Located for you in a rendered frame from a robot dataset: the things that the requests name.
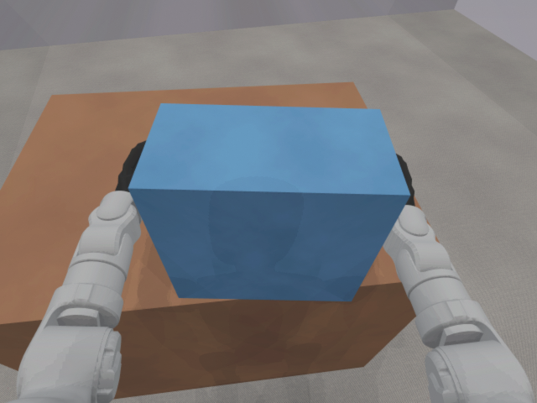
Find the carton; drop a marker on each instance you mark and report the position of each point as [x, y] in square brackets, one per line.
[268, 203]

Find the robot left hand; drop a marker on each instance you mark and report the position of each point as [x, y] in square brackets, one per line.
[129, 167]

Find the pedestal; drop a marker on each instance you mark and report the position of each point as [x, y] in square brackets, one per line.
[72, 159]

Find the robot left forearm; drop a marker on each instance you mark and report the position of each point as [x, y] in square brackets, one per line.
[91, 293]

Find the robot right hand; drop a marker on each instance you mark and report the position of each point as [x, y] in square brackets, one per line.
[408, 180]

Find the left robot upper arm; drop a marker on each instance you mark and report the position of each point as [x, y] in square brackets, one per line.
[71, 364]

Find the robot right forearm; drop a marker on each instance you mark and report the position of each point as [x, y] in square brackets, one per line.
[446, 315]

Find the right robot upper arm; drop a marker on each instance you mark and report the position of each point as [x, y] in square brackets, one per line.
[480, 372]

